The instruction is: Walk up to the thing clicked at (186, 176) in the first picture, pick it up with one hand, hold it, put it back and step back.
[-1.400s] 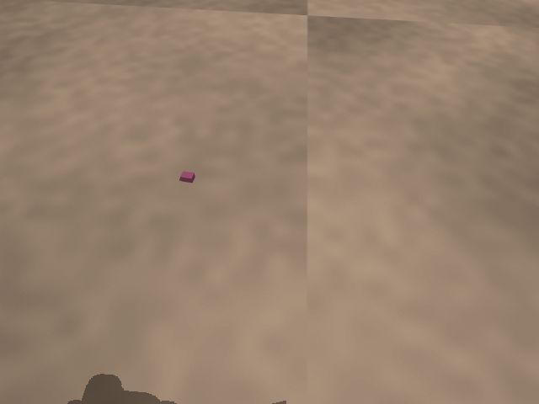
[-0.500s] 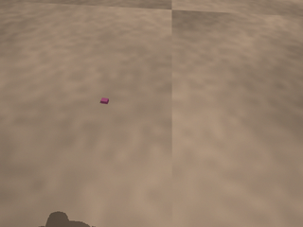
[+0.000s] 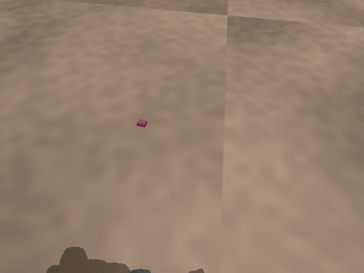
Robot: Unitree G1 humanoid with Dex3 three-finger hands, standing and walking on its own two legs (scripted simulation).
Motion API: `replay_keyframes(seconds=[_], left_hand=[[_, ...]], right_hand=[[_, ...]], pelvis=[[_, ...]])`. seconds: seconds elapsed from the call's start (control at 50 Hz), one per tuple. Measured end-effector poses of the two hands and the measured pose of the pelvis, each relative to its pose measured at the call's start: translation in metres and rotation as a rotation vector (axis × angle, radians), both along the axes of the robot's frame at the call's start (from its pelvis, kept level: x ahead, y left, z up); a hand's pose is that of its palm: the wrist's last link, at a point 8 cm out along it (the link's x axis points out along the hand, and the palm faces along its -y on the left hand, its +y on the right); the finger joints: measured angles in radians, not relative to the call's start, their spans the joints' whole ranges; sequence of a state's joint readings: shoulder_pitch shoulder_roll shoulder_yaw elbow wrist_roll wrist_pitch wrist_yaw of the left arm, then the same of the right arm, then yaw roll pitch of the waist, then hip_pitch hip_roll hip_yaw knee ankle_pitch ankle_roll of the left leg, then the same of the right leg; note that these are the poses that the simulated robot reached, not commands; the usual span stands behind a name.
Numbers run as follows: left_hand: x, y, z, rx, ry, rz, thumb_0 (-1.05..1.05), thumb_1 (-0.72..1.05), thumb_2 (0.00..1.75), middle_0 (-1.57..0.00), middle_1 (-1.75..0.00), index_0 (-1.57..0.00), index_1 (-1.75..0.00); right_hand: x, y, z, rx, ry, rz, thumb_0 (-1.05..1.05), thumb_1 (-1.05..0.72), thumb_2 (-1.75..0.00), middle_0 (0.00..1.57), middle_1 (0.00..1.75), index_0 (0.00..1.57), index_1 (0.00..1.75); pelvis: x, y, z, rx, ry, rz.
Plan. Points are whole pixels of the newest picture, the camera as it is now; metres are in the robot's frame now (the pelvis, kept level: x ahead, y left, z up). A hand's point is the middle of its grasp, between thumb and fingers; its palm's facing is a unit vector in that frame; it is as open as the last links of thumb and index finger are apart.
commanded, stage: walk up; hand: left
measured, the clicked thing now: (142, 123) +1.21 +0.32 -0.76
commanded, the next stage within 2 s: none
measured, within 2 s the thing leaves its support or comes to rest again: neither
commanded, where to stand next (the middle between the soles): +0.83 +0.10 m, yaw -4 degrees
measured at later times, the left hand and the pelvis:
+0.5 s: hand (76, 202) +0.31 +0.31 -0.13, palm faces -0.11 -0.90 -0.42, open 7.4 cm; pelvis +0.20 +0.03 -0.02, yaw -3 degrees
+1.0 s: hand (70, 171) +0.43 +0.38 -0.16, palm faces -0.07 -0.93 -0.37, open 7.4 cm; pelvis +0.40 +0.09 -0.01, yaw -1 degrees
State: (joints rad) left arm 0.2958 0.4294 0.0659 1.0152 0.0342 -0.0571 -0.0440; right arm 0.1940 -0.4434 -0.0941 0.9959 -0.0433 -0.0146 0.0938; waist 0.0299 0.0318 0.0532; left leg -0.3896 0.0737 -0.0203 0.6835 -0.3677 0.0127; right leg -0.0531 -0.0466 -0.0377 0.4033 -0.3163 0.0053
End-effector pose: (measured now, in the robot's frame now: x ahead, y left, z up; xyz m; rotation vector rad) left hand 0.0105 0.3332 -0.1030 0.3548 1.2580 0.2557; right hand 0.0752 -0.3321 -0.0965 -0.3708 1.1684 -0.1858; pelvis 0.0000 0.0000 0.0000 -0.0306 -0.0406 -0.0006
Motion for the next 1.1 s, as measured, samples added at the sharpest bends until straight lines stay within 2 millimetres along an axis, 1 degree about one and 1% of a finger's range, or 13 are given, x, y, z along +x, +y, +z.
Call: replay_keyframes(seconds=[0.08,0.16,0.26,0.36,0.46,0.5,0.54,0.62,0.72,0.82,0.92,0.98,1.1], left_hand=[[0.02,0.038,-0.017,0.013,0.038,-0.004,0.01,0.9,0.9,-0.21,-0.3,-0.2,-0.3],[0.065,0.049,-0.019,0.007,0.029,-0.035,0.01,0.91,0.9,-0.2,-0.3,-0.2,-0.29],[0.132,0.046,-0.007,-0.027,-0.05,-0.1,0.01,0.91,0.9,-0.2,-0.3,-0.2,-0.29],[0.199,0.036,0.006,-0.038,-0.095,-0.154,0.01,0.91,0.9,-0.2,-0.3,-0.2,-0.29],[0.27,0.021,0.012,-0.008,-0.138,-0.194,0.01,0.91,0.9,-0.21,-0.3,-0.2,-0.29],[0.297,0.014,0.012,0.009,-0.177,-0.196,0.01,0.91,0.9,-0.21,-0.3,-0.2,-0.29],[0.318,0.008,0.016,0.013,-0.225,-0.192,0.01,0.91,0.9,-0.21,-0.3,-0.2,-0.29],[0.337,0.002,0.026,0.008,-0.254,-0.162,0.0,0.91,0.9,-0.21,-0.3,-0.2,-0.3],[0.346,0.012,0.026,0.005,-0.197,-0.139,0.0,0.9,0.9,-0.21,-0.3,-0.2,-0.3],[0.355,0.038,0.012,-0.007,-0.134,-0.1,0.01,0.9,0.9,-0.21,-0.3,-0.2,-0.3],[0.379,0.075,-0.017,-0.016,-0.056,-0.07,0.01,0.9,0.9,-0.21,-0.3,-0.2,-0.3],[0.404,0.085,-0.024,-0.022,-0.016,-0.067,0.01,0.91,0.9,-0.21,-0.3,-0.2,-0.29],[0.466,0.089,-0.014,-0.052,-0.044,-0.097,0.01,0.91,0.9,-0.2,-0.3,-0.2,-0.29]], right_hand=[[0.032,0.019,0.0,-0.036,-0.06,-0.001,0.01,-0.9,-0.9,0.2,0.3,0.2,0.3],[0.037,0.041,0.002,-0.023,-0.08,-0.046,0.0,-0.9,-0.9,0.2,0.3,0.2,0.3],[0.04,0.062,0.002,0.012,-0.035,-0.081,0.0,-0.9,-0.9,0.21,0.3,0.2,0.3],[0.054,0.069,-0.009,0.05,0.01,-0.098,0.01,-0.9,-0.9,0.21,0.3,0.2,0.3],[0.087,0.06,-0.03,0.082,0.035,-0.121,0.01,-0.9,-0.9,0.21,0.3,0.2,0.3],[0.106,0.055,-0.041,0.086,0.047,-0.118,0.01,-0.9,-0.9,0.21,0.3,0.2,0.3],[0.13,0.054,-0.044,0.091,0.057,-0.102,0.01,-0.9,-0.9,0.21,0.3,0.2,0.3],[0.188,0.052,-0.035,0.091,0.021,-0.053,0.01,-0.9,-0.9,0.21,0.3,0.2,0.3],[0.258,0.052,-0.017,0.074,-0.052,-0.002,0.01,-0.9,-0.9,0.2,0.3,0.2,0.3],[0.322,0.06,-0.004,0.035,-0.073,0.036,0.01,-0.9,-0.9,0.2,0.3,0.2,0.3],[0.383,0.081,0.002,-0.018,-0.114,0.053,0.01,-0.9,-0.9,0.2,0.3,0.2,0.3],[0.403,0.096,0.008,-0.025,-0.149,0.034,0.01,-0.9,-0.9,0.2,0.3,0.2,0.3],[0.417,0.118,0.016,-0.009,-0.107,-0.009,0.0,-0.9,-0.9,0.21,0.3,0.2,0.3]], pelvis=[[0.027,0.026,-0.015,0.025,-0.011,-0.006],[0.052,0.04,-0.013,0.034,-0.017,-0.02],[0.088,0.048,-0.002,0.047,-0.023,-0.038],[0.128,0.05,0.0,0.055,-0.023,-0.045],[0.177,0.04,-0.01,0.064,-0.014,-0.052],[0.196,0.033,-0.016,0.036,-0.017,-0.046],[0.211,0.029,-0.016,0.034,-0.019,-0.041],[0.24,0.028,-0.007,0.039,-0.021,-0.033],[0.277,0.035,0.0,0.027,-0.011,-0.03],[0.318,0.05,-0.004,0.006,-0.004,-0.02],[0.368,0.077,-0.018,0.015,-0.003,-0.018],[0.39,0.089,-0.017,0.013,-0.008,-0.021],[0.434,0.099,-0.002,0.026,-0.01,-0.034]])
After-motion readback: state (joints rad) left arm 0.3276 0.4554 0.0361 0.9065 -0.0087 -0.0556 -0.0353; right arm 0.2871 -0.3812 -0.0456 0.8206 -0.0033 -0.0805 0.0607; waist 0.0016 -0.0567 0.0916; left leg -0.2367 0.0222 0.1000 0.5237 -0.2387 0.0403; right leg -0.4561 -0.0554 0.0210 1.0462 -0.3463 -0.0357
